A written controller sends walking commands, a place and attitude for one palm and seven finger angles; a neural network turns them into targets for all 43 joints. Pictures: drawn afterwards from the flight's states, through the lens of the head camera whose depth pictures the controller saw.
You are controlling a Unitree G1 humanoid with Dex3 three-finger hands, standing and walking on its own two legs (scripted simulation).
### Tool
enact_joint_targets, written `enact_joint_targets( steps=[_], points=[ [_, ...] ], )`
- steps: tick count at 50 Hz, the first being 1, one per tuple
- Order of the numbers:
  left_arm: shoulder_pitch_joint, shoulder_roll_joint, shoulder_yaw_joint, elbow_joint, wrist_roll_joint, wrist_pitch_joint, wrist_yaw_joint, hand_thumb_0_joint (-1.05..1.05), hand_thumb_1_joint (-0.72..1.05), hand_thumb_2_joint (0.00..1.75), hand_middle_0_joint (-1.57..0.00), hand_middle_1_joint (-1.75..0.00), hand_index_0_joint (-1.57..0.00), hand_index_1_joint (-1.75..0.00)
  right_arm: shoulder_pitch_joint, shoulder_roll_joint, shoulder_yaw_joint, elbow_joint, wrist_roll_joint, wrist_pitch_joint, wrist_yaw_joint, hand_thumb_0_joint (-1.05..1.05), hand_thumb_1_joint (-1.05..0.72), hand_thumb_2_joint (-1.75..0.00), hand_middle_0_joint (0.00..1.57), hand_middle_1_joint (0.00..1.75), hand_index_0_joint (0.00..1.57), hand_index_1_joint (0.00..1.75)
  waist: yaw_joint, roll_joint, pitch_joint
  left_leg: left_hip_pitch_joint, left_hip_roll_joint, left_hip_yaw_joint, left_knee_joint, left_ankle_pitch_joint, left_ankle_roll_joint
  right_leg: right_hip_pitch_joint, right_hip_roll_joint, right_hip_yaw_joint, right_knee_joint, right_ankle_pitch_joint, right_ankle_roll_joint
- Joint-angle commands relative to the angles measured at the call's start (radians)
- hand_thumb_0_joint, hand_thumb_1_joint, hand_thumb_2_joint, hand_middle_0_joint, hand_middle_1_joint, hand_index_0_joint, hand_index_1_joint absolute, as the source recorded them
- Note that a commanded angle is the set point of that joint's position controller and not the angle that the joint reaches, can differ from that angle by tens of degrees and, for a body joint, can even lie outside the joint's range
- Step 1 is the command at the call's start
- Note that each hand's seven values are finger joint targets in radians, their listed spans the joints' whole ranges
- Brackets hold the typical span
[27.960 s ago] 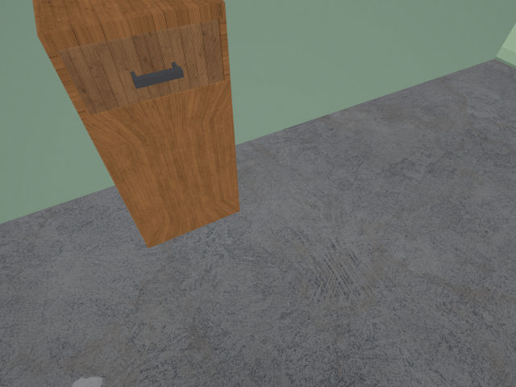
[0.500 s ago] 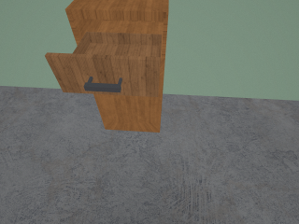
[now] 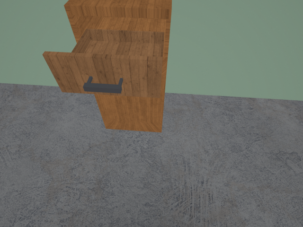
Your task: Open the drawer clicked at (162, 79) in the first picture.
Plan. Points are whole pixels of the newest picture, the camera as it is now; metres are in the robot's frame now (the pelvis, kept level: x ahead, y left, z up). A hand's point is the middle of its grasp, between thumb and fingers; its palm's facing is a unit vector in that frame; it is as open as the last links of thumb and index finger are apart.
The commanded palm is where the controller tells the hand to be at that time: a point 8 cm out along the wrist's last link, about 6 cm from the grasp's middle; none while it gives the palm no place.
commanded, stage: stand and wait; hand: left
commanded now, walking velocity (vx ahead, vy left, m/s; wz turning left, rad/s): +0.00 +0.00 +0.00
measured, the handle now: (104, 84) +0.57 +0.20 +0.02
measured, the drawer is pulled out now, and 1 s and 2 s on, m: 0.30 0.30 0.30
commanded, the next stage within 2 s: none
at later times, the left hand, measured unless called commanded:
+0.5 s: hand out of the picture +0.10 +0.25 -0.16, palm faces -0.05 -0.94 -0.34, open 7.3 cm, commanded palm none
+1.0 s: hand out of the picture +0.11 +0.24 -0.16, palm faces -0.05 -0.94 -0.34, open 7.3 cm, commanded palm none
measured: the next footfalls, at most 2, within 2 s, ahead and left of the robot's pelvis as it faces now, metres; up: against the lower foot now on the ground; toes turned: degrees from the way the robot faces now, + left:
none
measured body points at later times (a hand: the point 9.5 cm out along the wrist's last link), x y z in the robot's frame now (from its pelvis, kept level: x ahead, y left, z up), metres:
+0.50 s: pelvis +0.02 +0.00 +0.00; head +0.05 +0.00 +0.45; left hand +0.11 +0.29 -0.13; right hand +0.09 -0.29 -0.14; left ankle +0.02 +0.12 -0.75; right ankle -0.01 -0.12 -0.75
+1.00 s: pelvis +0.03 +0.00 +0.00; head +0.05 +0.00 +0.45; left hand +0.11 +0.29 -0.13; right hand +0.10 -0.30 -0.14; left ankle +0.02 +0.12 -0.75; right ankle -0.01 -0.12 -0.75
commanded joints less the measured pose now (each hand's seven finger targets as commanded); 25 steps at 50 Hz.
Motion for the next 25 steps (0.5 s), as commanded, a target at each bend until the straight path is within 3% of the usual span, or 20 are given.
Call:
enact_joint_targets(
  steps=[1,21,22,25],
  points=[
    [-0.031,0.212,0.041,-0.055,0.002,-0.024,0.013,0.00,0.90,0.90,-0.20,-0.30,-0.20,-0.30,-0.020,-0.194,-0.037,-0.054,-0.002,-0.019,-0.014,0.00,-0.90,-0.90,0.20,0.30,0.20,0.30,0.000,-0.015,-0.100,0.080,0.111,-0.106,-0.041,0.103,0.017,-0.043,-0.128,0.100,-0.059,0.136,-0.029],
    [-0.041,0.223,0.042,-0.067,0.001,-0.024,0.014,0.00,0.90,0.90,-0.20,-0.30,-0.20,-0.30,-0.031,-0.208,-0.033,-0.060,-0.001,-0.024,-0.018,0.00,-0.90,-0.90,0.20,0.30,0.20,0.30,0.004,-0.004,-0.128,0.114,0.115,-0.100,-0.032,0.211,0.017,0.001,-0.132,0.088,-0.043,0.236,-0.030],
    [-0.033,0.226,0.044,-0.070,0.002,-0.026,0.015,0.00,0.90,0.90,-0.20,-0.30,-0.20,-0.30,-0.032,-0.210,-0.035,-0.061,0.001,-0.024,-0.020,0.00,-0.90,-0.90,0.20,0.30,0.20,0.30,0.005,-0.028,-0.136,0.128,0.118,-0.100,-0.030,0.215,0.019,-0.001,-0.128,0.089,-0.046,0.237,-0.029],
    [-0.040,0.223,0.042,-0.069,0.000,-0.024,0.015,0.00,0.90,0.90,-0.20,-0.30,-0.20,-0.30,-0.027,-0.209,-0.035,-0.058,0.000,-0.025,-0.020,0.00,-0.90,-0.90,0.20,0.30,0.20,0.30,0.002,-0.007,-0.137,0.125,0.117,-0.098,-0.029,0.233,0.018,0.007,-0.131,0.086,-0.039,0.249,-0.029]
  ],
)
